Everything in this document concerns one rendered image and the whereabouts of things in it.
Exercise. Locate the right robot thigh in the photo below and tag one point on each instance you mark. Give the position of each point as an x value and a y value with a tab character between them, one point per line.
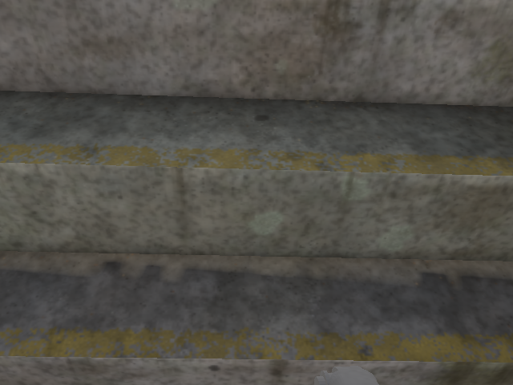
353	375

